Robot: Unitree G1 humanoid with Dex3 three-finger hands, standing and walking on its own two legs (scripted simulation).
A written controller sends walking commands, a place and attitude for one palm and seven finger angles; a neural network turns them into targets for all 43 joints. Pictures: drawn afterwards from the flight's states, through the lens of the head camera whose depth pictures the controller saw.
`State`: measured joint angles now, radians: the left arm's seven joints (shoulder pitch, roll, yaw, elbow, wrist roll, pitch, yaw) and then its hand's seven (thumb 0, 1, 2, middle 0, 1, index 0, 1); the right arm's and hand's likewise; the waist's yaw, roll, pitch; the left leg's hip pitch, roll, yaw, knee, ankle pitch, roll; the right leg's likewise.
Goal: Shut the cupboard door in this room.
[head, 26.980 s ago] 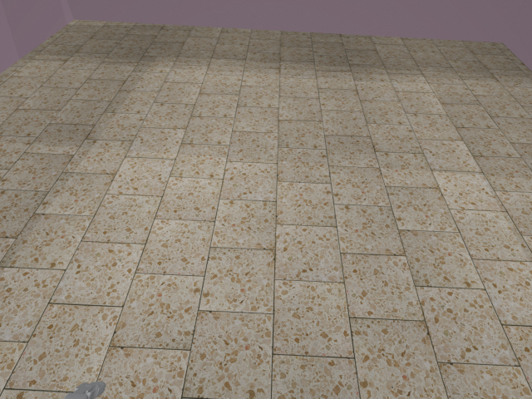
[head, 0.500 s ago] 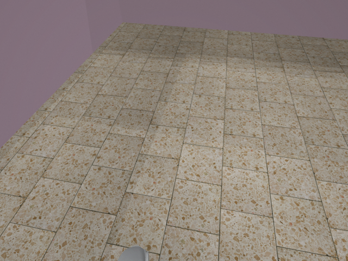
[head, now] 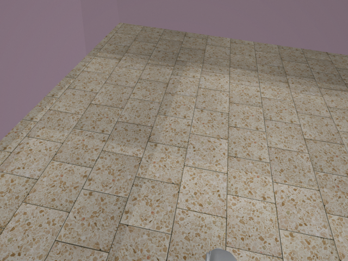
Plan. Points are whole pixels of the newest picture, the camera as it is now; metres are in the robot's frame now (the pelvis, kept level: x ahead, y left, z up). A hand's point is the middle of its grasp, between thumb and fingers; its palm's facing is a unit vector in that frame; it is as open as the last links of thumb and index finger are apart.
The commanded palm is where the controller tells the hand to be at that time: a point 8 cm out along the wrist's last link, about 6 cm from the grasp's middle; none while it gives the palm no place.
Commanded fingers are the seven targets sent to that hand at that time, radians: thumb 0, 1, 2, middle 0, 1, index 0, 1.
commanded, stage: walk around to get in front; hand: left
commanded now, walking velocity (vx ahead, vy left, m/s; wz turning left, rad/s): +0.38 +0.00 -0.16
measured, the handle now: out of the picture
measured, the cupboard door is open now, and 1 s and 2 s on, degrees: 84 84 84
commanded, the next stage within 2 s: walk to a spot facing it in 0.96 s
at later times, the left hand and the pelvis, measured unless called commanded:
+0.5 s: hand (142, 224) +0.25 +0.11 -0.16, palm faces +0.04 -0.97 -0.24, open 7.1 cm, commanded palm none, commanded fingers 0.00 0.90 0.90 -0.20 -0.30 -0.20 -0.30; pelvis +0.20 -0.08 +0.00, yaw -1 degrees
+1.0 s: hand (137, 168) +0.43 +0.16 -0.18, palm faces +0.08 -0.98 -0.16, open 7.4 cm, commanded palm none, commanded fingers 0.00 0.90 0.90 -0.20 -0.30 -0.20 -0.30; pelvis +0.42 -0.02 +0.00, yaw +0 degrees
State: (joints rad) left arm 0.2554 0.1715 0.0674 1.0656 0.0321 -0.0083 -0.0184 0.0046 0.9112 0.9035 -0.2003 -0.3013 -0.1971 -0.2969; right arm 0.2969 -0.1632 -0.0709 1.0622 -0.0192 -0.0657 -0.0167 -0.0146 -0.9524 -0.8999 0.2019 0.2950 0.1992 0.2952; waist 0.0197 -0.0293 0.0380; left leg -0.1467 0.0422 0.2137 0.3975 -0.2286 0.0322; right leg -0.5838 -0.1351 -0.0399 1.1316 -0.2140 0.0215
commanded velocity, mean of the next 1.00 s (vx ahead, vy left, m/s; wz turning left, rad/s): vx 0.37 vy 0.00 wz -0.02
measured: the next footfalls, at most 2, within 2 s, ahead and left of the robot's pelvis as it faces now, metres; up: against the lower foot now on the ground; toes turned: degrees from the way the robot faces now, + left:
right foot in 0.24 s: +0.23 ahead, -0.17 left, +0.00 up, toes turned -12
left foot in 0.74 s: +0.45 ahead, +0.07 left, +0.00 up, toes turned +12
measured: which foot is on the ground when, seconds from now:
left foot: down 0.00-0.24, up 0.26-0.72, down 0.74-1.00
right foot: up 0.00-0.22, down 0.24-0.76, up 0.78-1.00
